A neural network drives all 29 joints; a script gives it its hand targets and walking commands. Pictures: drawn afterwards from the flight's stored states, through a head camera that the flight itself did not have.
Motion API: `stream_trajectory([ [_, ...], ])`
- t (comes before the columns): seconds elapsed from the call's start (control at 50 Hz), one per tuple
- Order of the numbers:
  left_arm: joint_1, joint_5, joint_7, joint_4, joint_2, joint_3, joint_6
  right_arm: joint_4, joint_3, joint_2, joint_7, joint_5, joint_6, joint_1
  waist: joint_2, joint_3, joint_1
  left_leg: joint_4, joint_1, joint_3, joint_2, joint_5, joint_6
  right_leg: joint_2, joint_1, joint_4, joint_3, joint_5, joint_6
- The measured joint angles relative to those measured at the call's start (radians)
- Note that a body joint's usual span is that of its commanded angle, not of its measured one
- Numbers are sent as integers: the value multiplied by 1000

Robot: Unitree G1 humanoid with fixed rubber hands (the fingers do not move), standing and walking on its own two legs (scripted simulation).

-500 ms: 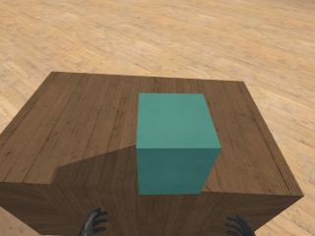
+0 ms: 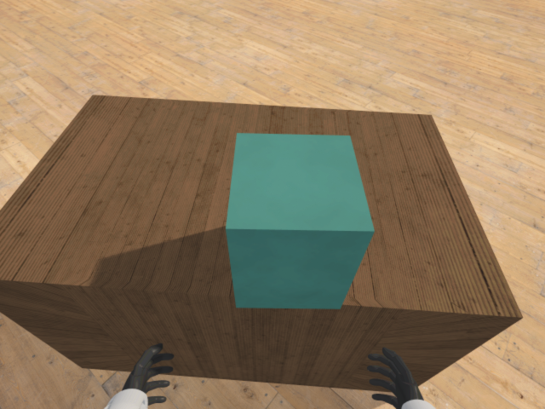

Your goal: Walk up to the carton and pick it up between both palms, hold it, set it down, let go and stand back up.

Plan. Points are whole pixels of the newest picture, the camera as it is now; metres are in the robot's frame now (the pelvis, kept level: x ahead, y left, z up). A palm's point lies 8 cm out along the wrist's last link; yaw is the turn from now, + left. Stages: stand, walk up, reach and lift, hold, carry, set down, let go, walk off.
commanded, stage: set down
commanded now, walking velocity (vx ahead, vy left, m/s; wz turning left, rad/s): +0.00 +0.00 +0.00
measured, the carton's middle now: (290, 225) +0.42 -0.03 +0.00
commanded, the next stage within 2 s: let go in 0.12 s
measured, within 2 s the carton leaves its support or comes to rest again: neither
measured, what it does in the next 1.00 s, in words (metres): stands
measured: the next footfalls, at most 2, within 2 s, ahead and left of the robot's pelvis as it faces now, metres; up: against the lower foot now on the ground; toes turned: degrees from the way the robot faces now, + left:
none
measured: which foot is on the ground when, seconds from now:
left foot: down 0.00-1.00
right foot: down 0.00-1.00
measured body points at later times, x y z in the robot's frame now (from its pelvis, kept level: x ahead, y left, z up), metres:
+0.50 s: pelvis -0.01 -0.02 +0.00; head -0.04 +0.00 +0.45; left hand +0.15 +0.22 -0.09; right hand +0.17 -0.23 -0.09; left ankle -0.03 +0.10 -0.74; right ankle +0.04 -0.10 -0.74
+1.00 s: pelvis -0.02 -0.01 -0.01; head -0.06 -0.01 +0.44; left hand +0.13 +0.23 -0.08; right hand +0.14 -0.23 -0.10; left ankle -0.03 +0.10 -0.74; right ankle +0.04 -0.10 -0.74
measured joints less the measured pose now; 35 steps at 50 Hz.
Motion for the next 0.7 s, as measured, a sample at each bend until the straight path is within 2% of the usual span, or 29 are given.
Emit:
stream_trajectory([
  [0.1,8,-9,-17,-16,23,-11,-39,18,4,-19,-12,0,-59,-2,8,-9,-3,2,-4,-4,4,2,-4,3,0,-3,-5,3,-5],
  [0.2,19,-3,-28,1,29,-8,6,46,1,-31,-19,8,-30,0,11,-21,-10,-7,23,-12,5,4,-8,5,28,-10,-12,1,-9],
  [0.44,44,-18,-19,-49,67,-8,50,-6,-10,2,-5,-11,5,13,-33,-22,-4,2,61,-34,5,4,-17,2,64,16,-35,-17,-21],
  [0.54,38,-18,-18,-10,75,-3,78,17,-11,4,7,-12,33,8,-37,-33,-12,16,58,-46,0,1,-17,-5,65,34,-45,-25,-21],
  [0.7,54,-21,-13,-43,80,-9,59,-5,-24,-5,16,-28,10,22,-21,-22,-13,43,64,-45,-7,-7,-12,-12,68,65,-45,-36,-17],
])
